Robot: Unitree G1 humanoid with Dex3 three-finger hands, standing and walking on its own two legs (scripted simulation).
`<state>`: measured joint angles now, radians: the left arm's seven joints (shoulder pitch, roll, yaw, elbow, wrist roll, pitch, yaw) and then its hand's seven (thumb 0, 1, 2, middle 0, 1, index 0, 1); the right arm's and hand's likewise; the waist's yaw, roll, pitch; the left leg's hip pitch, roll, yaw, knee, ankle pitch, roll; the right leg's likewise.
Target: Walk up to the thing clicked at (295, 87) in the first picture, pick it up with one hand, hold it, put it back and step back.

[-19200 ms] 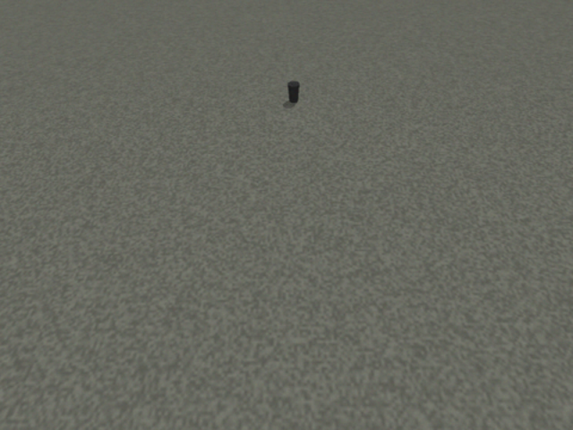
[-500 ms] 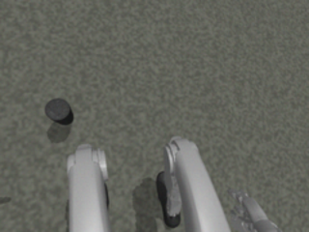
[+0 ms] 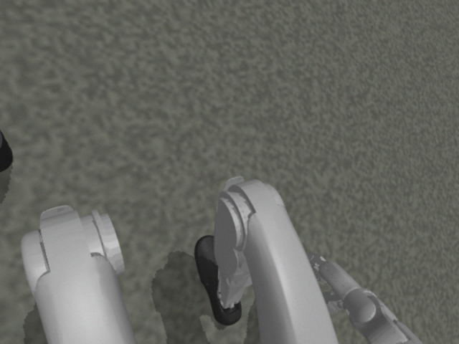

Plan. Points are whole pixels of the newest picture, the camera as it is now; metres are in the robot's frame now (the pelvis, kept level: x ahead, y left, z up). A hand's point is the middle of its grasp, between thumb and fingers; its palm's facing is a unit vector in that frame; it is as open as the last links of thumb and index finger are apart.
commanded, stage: approach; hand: left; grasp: from the side
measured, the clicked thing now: out of the picture +0.44 +0.31 -0.25
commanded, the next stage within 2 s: close in in 0.46 s
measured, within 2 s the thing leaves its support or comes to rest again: neither
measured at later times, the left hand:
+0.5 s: hand out of the picture +0.40 +0.34 -0.20, palm faces +0.36 -0.92 -0.19, open 16.3 cm
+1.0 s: hand out of the picture +0.42 +0.32 -0.21, palm faces +0.36 -0.92 -0.14, open 15.8 cm
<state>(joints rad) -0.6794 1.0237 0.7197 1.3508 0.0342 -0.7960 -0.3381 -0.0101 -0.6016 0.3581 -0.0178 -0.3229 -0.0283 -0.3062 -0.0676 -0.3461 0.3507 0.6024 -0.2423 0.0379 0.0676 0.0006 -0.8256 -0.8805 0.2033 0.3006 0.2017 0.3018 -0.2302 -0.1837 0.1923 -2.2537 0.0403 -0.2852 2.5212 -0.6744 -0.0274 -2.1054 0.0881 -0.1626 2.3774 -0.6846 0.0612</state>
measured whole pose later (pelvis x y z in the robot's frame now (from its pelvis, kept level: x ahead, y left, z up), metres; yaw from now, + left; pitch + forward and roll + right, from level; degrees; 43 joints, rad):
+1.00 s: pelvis -0.01 +0.01 -0.03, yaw -4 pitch +11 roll -17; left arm -0.60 0.92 0.57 1.43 0.04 -1.04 0.07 -0.01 -0.43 0.32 -0.16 -0.36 -0.19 -0.33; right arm -0.18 -0.36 0.51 0.56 -0.36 0.03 0.14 0.00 -0.86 -0.89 0.20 0.30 0.20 0.30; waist -0.23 -0.30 0.32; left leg -2.22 0.04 -0.40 2.66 -0.69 -0.02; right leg -2.05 0.14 -0.24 2.43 -0.65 0.07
